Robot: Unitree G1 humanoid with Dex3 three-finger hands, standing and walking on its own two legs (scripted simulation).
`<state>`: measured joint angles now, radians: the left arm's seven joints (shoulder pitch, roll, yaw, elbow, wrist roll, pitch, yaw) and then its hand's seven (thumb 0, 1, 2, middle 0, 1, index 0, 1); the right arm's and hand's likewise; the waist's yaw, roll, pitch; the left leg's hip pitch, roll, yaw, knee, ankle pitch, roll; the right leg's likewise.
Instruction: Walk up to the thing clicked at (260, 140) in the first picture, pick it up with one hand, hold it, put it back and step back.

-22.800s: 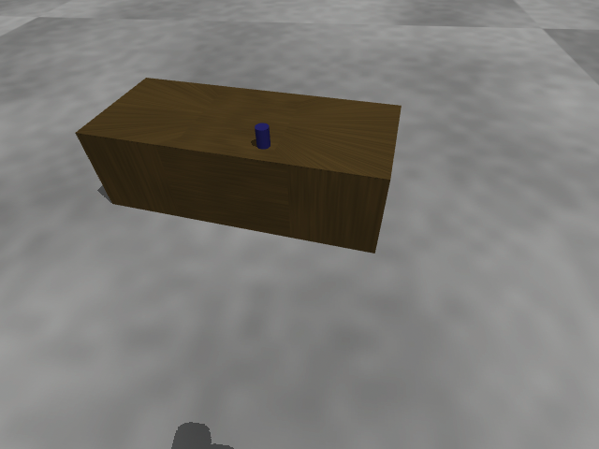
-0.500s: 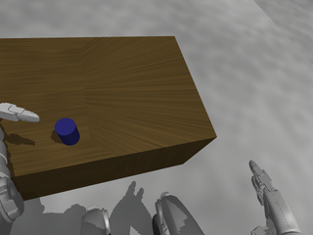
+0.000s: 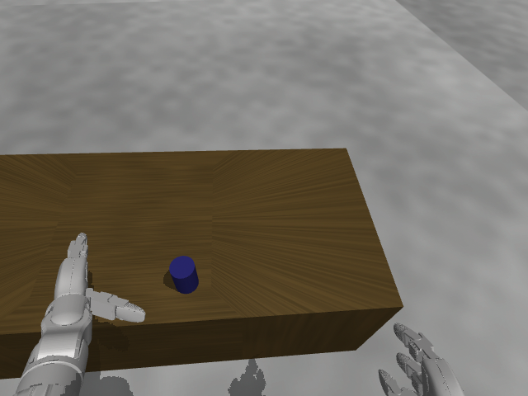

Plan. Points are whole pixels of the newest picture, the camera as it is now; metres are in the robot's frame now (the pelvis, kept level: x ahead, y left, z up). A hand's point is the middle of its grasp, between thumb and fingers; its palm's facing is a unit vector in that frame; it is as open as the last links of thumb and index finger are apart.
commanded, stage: home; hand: left
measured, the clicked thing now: (184, 275) +0.45 +0.17 -0.25
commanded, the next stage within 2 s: none
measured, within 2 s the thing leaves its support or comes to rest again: neither
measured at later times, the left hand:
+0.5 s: hand out of the picture +0.17 +0.17 -0.05, palm faces +0.14 -0.96 -0.23, open 17.7 cm
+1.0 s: hand out of the picture +0.17 +0.16 -0.04, palm faces +0.13 -0.96 -0.24, open 17.7 cm
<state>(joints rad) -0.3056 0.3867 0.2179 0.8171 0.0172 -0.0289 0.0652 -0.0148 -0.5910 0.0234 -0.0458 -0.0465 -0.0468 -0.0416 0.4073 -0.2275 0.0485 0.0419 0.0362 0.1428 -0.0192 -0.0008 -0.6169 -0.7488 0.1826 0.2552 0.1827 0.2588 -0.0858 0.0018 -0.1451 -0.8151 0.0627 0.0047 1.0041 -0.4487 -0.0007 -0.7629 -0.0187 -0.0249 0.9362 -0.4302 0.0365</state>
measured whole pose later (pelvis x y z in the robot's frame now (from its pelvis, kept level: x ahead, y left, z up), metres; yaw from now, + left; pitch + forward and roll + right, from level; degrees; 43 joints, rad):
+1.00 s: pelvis +0.00 -0.02 +0.01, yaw +1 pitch +8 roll +0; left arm 0.43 0.20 -0.01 0.15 -0.02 0.00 0.11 -0.02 -0.59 0.03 -0.05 -0.05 -0.05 -0.04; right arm 0.45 -0.20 0.00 0.08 0.03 0.11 -0.10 0.01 -0.90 -0.90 0.20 0.30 0.20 0.30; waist 0.01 0.00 -0.11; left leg -0.64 0.04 0.03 0.93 -0.42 -0.02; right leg -0.62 -0.04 -0.01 0.93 -0.45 0.02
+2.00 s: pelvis +0.00 -0.01 +0.01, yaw +1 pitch +7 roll -1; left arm 0.47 0.20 -0.01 0.08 -0.01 0.05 0.13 -0.01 -0.57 0.04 -0.05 -0.05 -0.05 -0.05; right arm 0.36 -0.22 0.01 0.30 0.03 0.07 -0.11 0.01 -0.90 -0.90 0.20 0.30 0.20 0.30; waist -0.01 0.01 -0.10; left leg -0.63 0.05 0.01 0.95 -0.45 -0.01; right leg -0.59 -0.03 -0.03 0.92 -0.45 0.02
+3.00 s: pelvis +0.01 -0.01 +0.05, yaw +2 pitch -3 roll +0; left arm 0.24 0.33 0.01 0.97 0.03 0.00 0.02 0.00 0.64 0.84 -0.20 -0.30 -0.20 -0.29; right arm 0.21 -0.34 -0.02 1.00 -0.04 0.00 -0.01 0.01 -0.91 -0.90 0.20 0.30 0.20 0.30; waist 0.00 0.02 0.04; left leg -0.27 0.03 0.01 0.62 -0.31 -0.01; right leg -0.24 -0.04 -0.03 0.60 -0.32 0.03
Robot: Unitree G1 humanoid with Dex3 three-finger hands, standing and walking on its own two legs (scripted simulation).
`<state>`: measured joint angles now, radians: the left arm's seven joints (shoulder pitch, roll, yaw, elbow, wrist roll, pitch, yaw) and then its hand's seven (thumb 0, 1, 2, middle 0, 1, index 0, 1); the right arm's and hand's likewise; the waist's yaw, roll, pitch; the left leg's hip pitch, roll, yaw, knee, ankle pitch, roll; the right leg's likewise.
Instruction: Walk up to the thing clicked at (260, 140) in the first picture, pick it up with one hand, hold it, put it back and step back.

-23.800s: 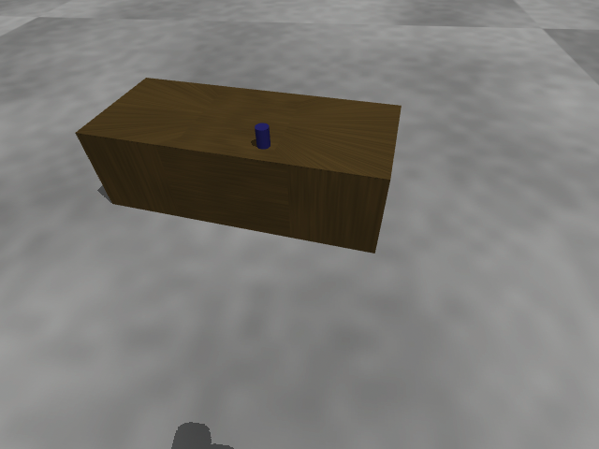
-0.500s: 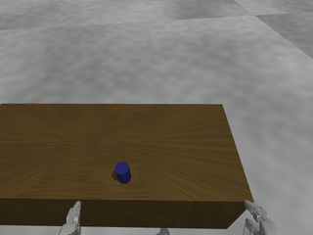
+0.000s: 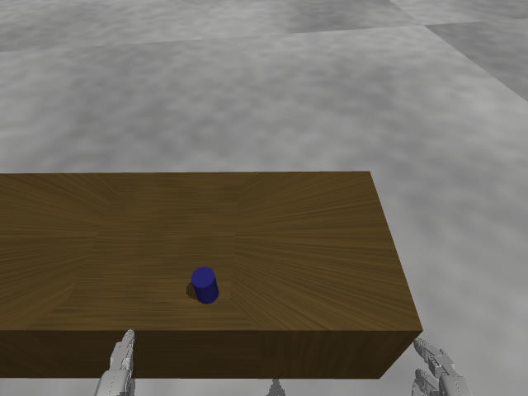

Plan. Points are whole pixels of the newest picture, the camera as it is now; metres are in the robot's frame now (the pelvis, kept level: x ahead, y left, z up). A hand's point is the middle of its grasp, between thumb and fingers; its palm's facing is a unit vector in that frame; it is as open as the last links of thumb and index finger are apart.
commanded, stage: home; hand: left
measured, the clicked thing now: (205, 285) +0.46 +0.18 -0.26
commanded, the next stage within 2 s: stand in 1.42 s
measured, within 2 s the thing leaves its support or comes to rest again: neither
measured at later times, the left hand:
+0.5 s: hand (153, 389) +0.19 +0.19 -0.05, palm faces +0.12 -0.96 -0.24, open 17.6 cm
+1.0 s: hand out of the picture +0.18 +0.19 -0.05, palm faces +0.13 -0.96 -0.25, open 17.6 cm
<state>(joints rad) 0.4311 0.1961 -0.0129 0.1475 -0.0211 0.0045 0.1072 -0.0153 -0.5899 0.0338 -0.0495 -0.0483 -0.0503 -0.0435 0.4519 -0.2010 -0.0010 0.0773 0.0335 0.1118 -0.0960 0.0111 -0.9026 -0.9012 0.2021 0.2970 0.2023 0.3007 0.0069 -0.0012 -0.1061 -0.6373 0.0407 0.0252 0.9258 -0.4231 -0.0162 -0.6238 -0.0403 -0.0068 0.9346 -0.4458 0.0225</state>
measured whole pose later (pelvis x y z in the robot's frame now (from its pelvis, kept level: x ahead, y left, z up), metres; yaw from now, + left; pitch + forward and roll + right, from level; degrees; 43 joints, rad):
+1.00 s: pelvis +0.01 +0.00 +0.00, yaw +0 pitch +7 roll -1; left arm 0.47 0.20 -0.01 0.08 -0.01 0.05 0.13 -0.01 -0.57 0.04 -0.05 -0.05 -0.05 -0.05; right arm 0.36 -0.22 0.01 0.30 0.03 0.07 -0.11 0.01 -0.90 -0.90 0.20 0.30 0.20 0.30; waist -0.01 0.01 -0.10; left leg -0.63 0.05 0.01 0.95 -0.45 -0.01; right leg -0.59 -0.03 -0.03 0.92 -0.45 0.02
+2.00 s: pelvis +0.01 +0.00 +0.04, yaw +1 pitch -3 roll +0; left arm 0.24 0.33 0.01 0.97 0.03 0.00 0.02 0.00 0.64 0.84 -0.20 -0.30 -0.20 -0.29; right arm 0.21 -0.34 -0.02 1.00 -0.04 0.00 -0.01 0.01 -0.91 -0.90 0.20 0.30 0.20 0.30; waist 0.00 0.02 0.04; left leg -0.27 0.03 0.01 0.62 -0.31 -0.01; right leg -0.24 -0.04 -0.03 0.60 -0.32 0.03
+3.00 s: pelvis +0.01 +0.00 +0.06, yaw +0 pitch -3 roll +0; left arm 0.12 0.32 0.00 1.17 0.02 -0.01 0.00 0.00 0.90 0.90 -0.20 -0.30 -0.20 -0.30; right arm 0.13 -0.35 0.00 1.16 -0.02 -0.01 0.00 0.00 -0.91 -0.90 0.20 0.30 0.20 0.30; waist 0.00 0.02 0.05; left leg -0.12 0.03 0.04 0.34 -0.16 -0.01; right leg -0.11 -0.04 -0.02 0.34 -0.18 0.03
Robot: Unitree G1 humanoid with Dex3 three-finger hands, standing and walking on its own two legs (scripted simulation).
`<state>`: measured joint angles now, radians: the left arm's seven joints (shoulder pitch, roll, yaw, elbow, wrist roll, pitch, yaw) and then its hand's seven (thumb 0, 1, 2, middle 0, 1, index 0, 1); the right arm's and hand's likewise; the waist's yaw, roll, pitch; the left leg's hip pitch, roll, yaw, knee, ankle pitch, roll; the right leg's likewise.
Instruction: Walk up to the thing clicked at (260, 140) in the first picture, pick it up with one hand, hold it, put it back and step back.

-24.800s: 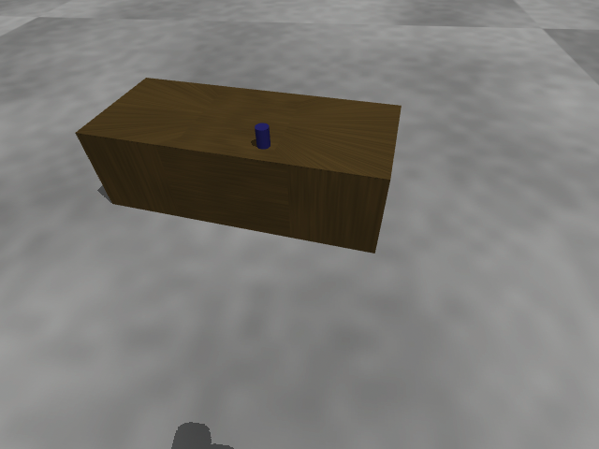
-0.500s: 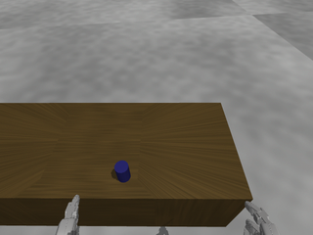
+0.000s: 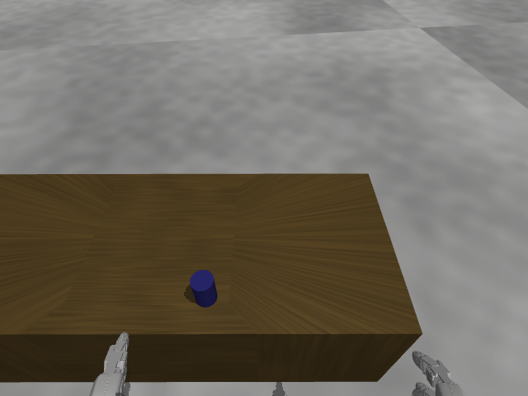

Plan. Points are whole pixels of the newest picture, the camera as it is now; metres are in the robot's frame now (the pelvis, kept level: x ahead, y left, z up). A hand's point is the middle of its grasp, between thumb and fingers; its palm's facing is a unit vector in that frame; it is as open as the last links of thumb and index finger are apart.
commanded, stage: home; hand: left
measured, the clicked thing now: (204, 289) +0.45 +0.17 -0.26
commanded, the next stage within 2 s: stand in 0.42 s
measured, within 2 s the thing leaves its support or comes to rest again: neither
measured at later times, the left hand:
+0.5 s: hand out of the picture +0.16 +0.18 -0.05, palm faces +0.13 -0.95 -0.28, open 17.6 cm
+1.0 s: hand out of the picture +0.06 +0.25 -0.11, palm faces -0.01 -0.93 -0.36, open 8.8 cm
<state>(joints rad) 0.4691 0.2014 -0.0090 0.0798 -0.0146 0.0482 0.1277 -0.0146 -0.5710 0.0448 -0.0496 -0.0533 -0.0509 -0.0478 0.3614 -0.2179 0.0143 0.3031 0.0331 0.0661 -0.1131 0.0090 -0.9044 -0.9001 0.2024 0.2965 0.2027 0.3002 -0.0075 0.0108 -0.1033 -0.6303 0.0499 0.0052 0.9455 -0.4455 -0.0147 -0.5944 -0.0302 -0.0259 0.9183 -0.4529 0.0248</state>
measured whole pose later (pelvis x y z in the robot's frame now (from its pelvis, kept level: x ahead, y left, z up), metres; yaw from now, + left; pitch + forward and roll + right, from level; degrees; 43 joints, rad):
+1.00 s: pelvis +0.00 +0.00 +0.04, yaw +1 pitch -3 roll +0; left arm 0.24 0.33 0.01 0.97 0.03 0.00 0.02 0.00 0.64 0.84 -0.20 -0.30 -0.20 -0.29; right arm 0.21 -0.34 -0.02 1.00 -0.04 0.00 -0.01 0.01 -0.91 -0.90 0.20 0.30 0.20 0.30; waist 0.00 0.02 0.04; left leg -0.27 0.03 0.01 0.62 -0.31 -0.01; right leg -0.24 -0.04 -0.03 0.60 -0.32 0.03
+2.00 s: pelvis +0.00 +0.00 +0.06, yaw +0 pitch -3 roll +0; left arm 0.12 0.32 0.00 1.17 0.02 -0.01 0.00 0.00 0.90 0.90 -0.20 -0.30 -0.20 -0.30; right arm 0.13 -0.35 0.00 1.16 -0.02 -0.01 0.00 0.00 -0.91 -0.90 0.20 0.30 0.20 0.30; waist 0.00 0.02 0.05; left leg -0.12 0.03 0.04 0.34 -0.16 -0.01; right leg -0.11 -0.04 -0.02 0.34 -0.18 0.03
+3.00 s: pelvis +0.01 +0.00 +0.06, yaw -1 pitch -3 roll +0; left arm 0.12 0.33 0.01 1.14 0.01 0.00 0.00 0.00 0.90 0.90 -0.20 -0.30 -0.20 -0.30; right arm 0.11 -0.35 -0.01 1.15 -0.02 -0.01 0.00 0.00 -0.91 -0.90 0.20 0.30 0.20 0.30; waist 0.00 0.01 0.05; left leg -0.10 0.03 0.05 0.32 -0.17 -0.02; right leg -0.09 -0.03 0.00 0.32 -0.18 0.03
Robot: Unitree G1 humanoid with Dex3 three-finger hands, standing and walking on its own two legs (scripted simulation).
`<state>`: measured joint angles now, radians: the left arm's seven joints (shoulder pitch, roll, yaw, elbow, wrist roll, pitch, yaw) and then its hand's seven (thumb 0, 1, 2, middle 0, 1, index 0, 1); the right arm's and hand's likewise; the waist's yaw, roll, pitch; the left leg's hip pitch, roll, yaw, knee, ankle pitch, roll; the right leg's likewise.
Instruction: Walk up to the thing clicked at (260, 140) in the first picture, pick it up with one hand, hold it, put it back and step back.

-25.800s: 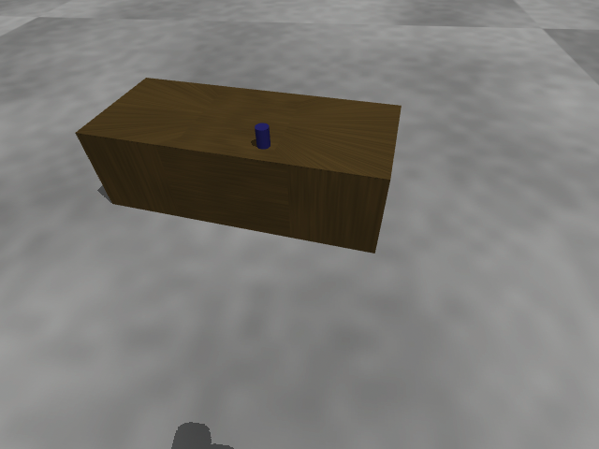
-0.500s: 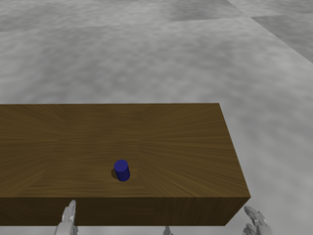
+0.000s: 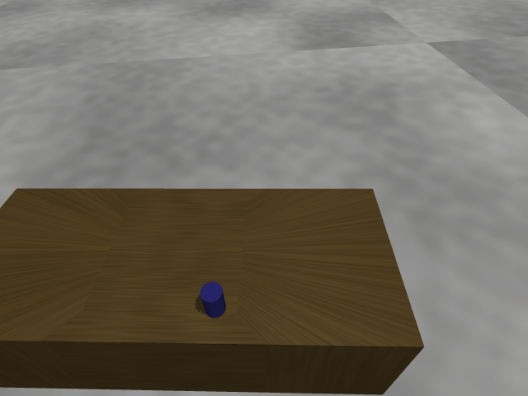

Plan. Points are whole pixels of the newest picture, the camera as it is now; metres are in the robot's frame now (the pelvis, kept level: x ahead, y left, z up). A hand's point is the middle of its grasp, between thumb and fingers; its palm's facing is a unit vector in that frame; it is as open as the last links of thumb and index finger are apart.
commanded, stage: stand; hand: left
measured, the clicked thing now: (213, 300) +0.45 +0.17 -0.30
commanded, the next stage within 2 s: none
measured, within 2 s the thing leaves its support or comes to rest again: neither
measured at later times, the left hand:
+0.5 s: hand out of the picture +0.04 +0.25 -0.14, palm faces -0.02 -0.93 -0.35, open 7.4 cm
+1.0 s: hand out of the picture +0.06 +0.24 -0.14, palm faces -0.04 -0.94 -0.35, open 7.4 cm
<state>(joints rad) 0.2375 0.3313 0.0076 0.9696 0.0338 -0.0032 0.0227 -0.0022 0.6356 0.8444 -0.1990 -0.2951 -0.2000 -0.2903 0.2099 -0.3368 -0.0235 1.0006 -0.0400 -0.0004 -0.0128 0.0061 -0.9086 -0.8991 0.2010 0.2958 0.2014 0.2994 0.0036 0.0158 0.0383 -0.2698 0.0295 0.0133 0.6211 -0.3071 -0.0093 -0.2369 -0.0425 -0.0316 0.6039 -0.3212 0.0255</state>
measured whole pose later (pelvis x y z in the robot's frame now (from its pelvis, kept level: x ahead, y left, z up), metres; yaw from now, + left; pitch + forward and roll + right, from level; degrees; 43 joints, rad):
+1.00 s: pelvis +0.00 +0.00 +0.02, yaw -1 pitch -3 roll +0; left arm 0.12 0.32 0.00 1.17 0.02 -0.01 0.00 0.00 0.90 0.90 -0.20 -0.30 -0.20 -0.30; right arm 0.13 -0.35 0.00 1.16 -0.02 -0.01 0.00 0.00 -0.91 -0.90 0.20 0.30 0.20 0.30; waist 0.00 0.02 0.05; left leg -0.12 0.03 0.04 0.34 -0.16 -0.01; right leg -0.11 -0.04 -0.02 0.34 -0.18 0.03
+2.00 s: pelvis +0.01 +0.00 +0.02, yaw -2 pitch -3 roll +0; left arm 0.12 0.33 0.01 1.14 0.01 0.00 0.00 0.00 0.90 0.90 -0.20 -0.30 -0.20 -0.30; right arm 0.11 -0.35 -0.01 1.15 -0.02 -0.01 0.00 0.00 -0.91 -0.90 0.20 0.30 0.20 0.30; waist 0.00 0.01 0.05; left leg -0.10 0.03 0.05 0.32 -0.17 -0.02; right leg -0.09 -0.03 0.00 0.32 -0.18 0.03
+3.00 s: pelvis -0.16 +0.00 -0.01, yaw -5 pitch -2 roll +0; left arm 0.15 0.38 0.08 0.86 0.02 0.03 0.01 0.00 0.90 0.90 -0.20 -0.30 -0.20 -0.30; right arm 0.10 -0.39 -0.05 0.84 -0.02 0.04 -0.01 0.00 -0.90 -0.90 0.21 0.30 0.21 0.30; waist 0.01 0.01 0.19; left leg -0.36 0.03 0.05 0.70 -0.31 0.01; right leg -0.26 0.03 0.06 0.67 -0.38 0.01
